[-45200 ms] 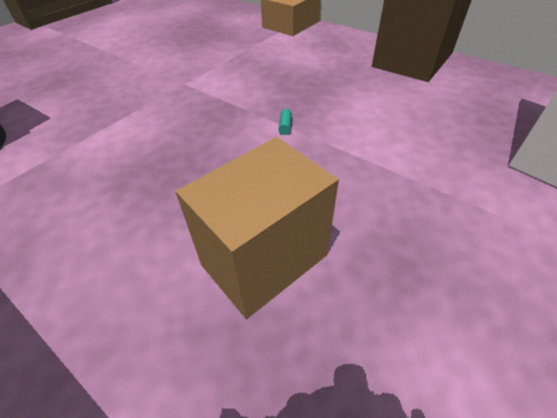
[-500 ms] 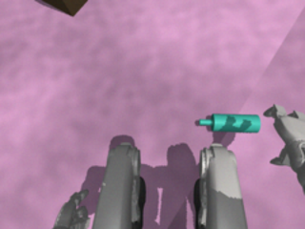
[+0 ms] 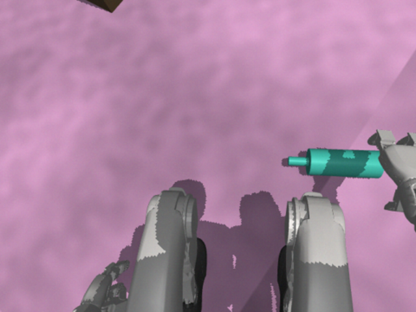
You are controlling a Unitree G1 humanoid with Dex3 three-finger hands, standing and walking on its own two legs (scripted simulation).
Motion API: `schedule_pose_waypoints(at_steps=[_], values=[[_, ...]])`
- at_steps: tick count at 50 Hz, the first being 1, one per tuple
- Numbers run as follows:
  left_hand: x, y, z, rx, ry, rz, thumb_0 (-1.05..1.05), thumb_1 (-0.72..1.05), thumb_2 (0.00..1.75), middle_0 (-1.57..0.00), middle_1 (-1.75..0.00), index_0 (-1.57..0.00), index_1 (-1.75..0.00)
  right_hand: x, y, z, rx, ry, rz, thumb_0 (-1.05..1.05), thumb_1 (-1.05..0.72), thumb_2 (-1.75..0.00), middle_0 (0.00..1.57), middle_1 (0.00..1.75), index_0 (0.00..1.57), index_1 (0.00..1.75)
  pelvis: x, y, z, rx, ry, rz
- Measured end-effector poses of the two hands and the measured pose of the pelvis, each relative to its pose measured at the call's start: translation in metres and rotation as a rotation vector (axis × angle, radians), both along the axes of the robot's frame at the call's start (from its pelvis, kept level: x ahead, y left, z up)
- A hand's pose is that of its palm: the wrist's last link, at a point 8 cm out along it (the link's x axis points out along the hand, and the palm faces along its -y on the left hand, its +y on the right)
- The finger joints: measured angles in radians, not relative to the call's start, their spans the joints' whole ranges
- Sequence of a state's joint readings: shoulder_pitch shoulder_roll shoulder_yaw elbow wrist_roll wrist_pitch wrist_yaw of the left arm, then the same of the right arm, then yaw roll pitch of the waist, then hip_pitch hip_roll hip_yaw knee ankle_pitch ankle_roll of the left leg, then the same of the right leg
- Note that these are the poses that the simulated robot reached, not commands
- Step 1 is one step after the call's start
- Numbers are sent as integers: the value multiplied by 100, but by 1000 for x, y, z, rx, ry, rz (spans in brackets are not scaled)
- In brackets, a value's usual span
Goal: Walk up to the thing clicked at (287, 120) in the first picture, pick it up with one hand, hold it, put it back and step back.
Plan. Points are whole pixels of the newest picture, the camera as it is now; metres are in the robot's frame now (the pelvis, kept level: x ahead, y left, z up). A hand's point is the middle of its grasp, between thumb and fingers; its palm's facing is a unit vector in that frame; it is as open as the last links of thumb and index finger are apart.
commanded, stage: rise first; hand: right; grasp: from above
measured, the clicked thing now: (331, 162) +0.44 -0.26 -0.32
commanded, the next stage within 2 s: approach in 0.80 s
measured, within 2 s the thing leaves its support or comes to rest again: neither
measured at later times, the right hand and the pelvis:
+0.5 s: hand (381, 175) +0.38 -0.32 -0.19, palm faces -0.45 +0.09 -0.89, open 14.2 cm; pelvis +0.01 +0.00 -0.02, yaw +0 degrees
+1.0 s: hand (374, 174) +0.38 -0.32 -0.21, palm faces -0.45 +0.10 -0.88, open 14.3 cm; pelvis +0.01 +0.00 -0.03, yaw +1 degrees
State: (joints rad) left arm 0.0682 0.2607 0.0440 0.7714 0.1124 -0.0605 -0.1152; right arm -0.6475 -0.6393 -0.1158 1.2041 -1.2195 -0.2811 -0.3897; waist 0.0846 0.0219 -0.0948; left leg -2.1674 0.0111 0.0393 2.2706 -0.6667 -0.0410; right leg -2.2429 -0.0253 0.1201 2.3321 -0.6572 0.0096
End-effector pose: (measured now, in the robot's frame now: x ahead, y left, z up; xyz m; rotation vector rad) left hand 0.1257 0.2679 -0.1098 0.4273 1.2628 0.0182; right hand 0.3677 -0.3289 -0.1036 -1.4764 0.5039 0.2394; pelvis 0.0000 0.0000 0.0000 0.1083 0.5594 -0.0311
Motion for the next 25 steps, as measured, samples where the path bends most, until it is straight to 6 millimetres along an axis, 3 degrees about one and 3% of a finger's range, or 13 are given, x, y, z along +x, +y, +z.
schedule_pose_waypoints(at_steps=[14,25], values=[[-13,5,-13,6,70,11,1,90,90,-21,-30,-20,-30,11,5,-21,10,-2,24,0,54,-102,8,99,8,99,7,2,-13,-1,9,8],[-11,8,-17,17,81,10,1,90,90,-20,-30,-20,-30,15,6,-32,3,-7,16,0,55,-103,8,98,8,99,10,1,-18,-1,19,9]])
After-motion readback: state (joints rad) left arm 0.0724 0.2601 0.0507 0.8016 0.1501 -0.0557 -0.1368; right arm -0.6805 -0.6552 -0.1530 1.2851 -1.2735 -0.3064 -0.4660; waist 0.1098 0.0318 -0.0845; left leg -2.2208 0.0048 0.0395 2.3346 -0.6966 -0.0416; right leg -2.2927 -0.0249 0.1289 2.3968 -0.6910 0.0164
